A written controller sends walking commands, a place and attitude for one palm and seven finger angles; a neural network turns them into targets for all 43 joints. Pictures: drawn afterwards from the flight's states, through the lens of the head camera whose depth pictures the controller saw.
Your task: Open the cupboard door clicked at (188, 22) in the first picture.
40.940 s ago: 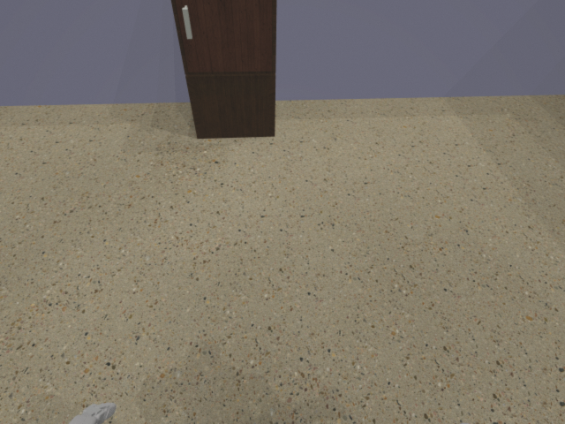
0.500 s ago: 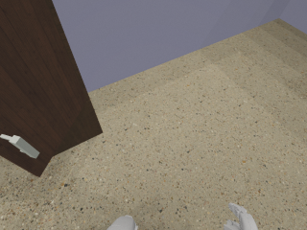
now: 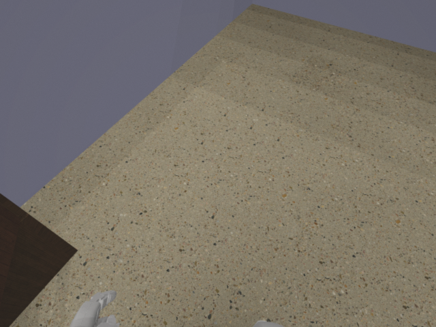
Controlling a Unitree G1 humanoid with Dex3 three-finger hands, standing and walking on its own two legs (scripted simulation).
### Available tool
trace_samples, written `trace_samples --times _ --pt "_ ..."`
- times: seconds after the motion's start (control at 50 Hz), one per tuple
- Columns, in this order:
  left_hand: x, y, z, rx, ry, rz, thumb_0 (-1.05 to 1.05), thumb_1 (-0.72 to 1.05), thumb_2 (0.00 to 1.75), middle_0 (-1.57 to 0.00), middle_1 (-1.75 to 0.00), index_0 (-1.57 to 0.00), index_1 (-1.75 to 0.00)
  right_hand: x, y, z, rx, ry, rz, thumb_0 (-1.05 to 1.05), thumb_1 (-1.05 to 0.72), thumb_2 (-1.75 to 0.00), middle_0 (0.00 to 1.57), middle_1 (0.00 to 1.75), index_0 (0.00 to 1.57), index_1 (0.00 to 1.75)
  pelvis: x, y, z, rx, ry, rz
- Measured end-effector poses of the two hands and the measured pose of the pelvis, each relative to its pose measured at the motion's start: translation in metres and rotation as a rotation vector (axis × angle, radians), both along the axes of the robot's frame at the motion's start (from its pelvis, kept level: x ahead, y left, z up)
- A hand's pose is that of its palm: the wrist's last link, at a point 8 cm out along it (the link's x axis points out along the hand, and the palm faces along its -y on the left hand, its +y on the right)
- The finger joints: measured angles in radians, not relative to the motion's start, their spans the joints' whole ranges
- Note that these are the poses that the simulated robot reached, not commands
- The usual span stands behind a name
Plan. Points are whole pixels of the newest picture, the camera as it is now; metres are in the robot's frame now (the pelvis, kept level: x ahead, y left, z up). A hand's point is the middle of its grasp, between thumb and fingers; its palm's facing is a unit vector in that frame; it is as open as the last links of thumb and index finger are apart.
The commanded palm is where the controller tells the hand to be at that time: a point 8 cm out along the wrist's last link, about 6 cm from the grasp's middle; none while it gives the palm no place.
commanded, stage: walk to a spot facing it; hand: left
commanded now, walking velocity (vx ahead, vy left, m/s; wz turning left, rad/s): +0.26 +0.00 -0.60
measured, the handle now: out of the picture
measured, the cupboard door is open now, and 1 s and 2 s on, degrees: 43 43 43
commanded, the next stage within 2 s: turn to face it in 1.26 s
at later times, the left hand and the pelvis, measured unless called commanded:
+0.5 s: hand (134, 317) +0.16 +0.18 -0.16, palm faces -0.14 -0.97 -0.19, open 7.4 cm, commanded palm none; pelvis +0.12 -0.01 +0.01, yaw -15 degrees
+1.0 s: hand (238, 162) +0.55 -0.04 -0.16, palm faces -0.58 -0.79 -0.20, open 7.4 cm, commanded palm none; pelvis +0.33 -0.12 -0.02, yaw -35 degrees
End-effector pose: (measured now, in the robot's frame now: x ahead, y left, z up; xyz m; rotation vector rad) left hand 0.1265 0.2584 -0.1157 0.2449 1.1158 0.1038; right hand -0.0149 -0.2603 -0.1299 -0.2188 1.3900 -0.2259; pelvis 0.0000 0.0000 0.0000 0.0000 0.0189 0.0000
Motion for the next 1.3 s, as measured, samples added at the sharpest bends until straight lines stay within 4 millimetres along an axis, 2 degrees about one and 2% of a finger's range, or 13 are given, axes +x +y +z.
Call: trace_samples --times 0.04,0.1,0.26,0.44,0.54,0.64,0.74,0.86,0.96,1.0,1.04,1.18,1.3 --pt "0.019 -0.017 0.002 0.011 -0.038 -0.041 0.0 0.91 0.9 -0.19 -0.3 -0.2 -0.3 -0.009 -0.011 -0.01 0.01 0.031 -0.045 0.0 -0.91 -0.89 0.2 0.3 0.2 0.3 0.003 -0.008 -0.004 -0.003 -0.007 -0.026" --pt "0.028 -0.036 0.01 0.012 -0.05 -0.06 0.0 0.91 0.9 -0.19 -0.3 -0.2 -0.3 -0.006 -0.019 -0.009 0.021 0.036 -0.084 0.01 -0.91 -0.89 0.2 0.3 0.2 0.3 0.007 -0.016 0.002 0.007 -0.02 -0.05" --pt "0.021 -0.062 0.015 -0.022 0.048 -0.088 0.0 0.91 0.9 -0.2 -0.3 -0.2 -0.3 0.053 -0.022 0.012 0.055 -0.128 -0.13 0.01 -0.91 -0.89 0.19 0.3 0.2 0.3 0.035 -0.028 0.021 0.026 -0.001 -0.139" --pt "0.021 -0.042 -0.001 -0.039 0.189 -0.049 0.0 0.91 0.9 -0.2 -0.3 -0.21 -0.3 0.146 -0.014 0.026 0.026 -0.25 -0.12 0.01 -0.91 -0.89 0.2 0.3 0.2 0.3 0.094 -0.018 0.019 0.003 0.031 -0.222" --pt "0.047 -0.019 -0.022 -0.031 0.286 -0.061 0.0 0.91 0.9 -0.2 -0.3 -0.2 -0.3 0.2 -0.008 0.029 -0.035 -0.352 -0.124 0.01 -0.91 -0.89 0.2 0.3 0.2 0.3 0.139 -0.006 0.006 -0.007 0.038 -0.288" --pt "0.127 -0.024 -0.017 -0.03 0.273 -0.179 0.01 0.91 0.9 -0.2 -0.3 -0.2 -0.3 0.196 0.001 0.039 -0.053 -0.312 -0.216 0.0 -0.91 -0.89 0.2 0.3 0.2 0.3 0.181 -0.009 0.016 -0.017 0.027 -0.362" --pt "0.232 -0.059 -0.01 -0.043 0.159 -0.294 0.01 0.91 0.9 -0.19 -0.3 -0.2 -0.3 0.162 0.016 0.033 -0.023 -0.148 -0.345 0.0 -0.91 -0.89 0.2 0.3 0.2 0.3 0.22 -0.021 0.021 -0.026 0.025 -0.434" --pt "0.349 -0.143 -0.009 -0.066 0.061 -0.47 0.0 0.91 0.9 -0.19 -0.3 -0.19 -0.3 0.119 0.039 0.018 0.053 0.06 -0.527 0.0 -0.91 -0.89 0.2 0.3 0.2 0.3 0.267 -0.049 0.011 -0.015 0.018 -0.513" --pt "0.429 -0.229 -0.014 -0.075 -0.029 -0.592 0.0 0.91 0.9 -0.19 -0.3 -0.2 -0.3 0.106 0.044 0.002 0.139 0.21 -0.655 0.0 -0.91 -0.89 0.2 0.3 0.2 0.3 0.309 -0.094 -0.008 0.007 0.005 -0.574" --pt "0.448 -0.255 -0.016 -0.071 -0.067 -0.61 0.0 0.91 0.9 -0.19 -0.3 -0.2 -0.3 0.114 0.032 -0.007 0.169 0.234 -0.694 0.01 -0.91 -0.89 0.2 0.3 0.2 0.3 0.325 -0.116 -0.015 0.023 -0.006 -0.604" --pt "0.455 -0.27 -0.013 -0.058 -0.06 -0.613 0.0 0.91 0.9 -0.19 -0.3 -0.2 -0.3 0.136 0.009 -0.01 0.167 0.198 -0.723 0.01 -0.91 -0.89 0.2 0.3 0.2 0.3 0.337 -0.134 -0.012 0.023 -0.022 -0.623" --pt "0.451 -0.293 0.003 0.029 0.096 -0.611 0.0 0.92 0.9 -0.2 -0.3 -0.2 -0.3 0.266 -0.111 0.0 0.072 -0.144 -0.723 0.01 -0.91 -0.89 0.2 0.3 0.2 0.3 0.381 -0.187 0.015 0.044 -0.025 -0.688" --pt "0.454 -0.307 0.008 0.058 0.188 -0.565 0.0 0.92 0.9 -0.2 -0.3 -0.2 -0.3 0.356 -0.185 0.007 0.041 -0.289 -0.687 0.0 -0.91 -0.89 0.19 0.3 0.2 0.3 0.427 -0.226 0.019 0.052 -0.016 -0.725"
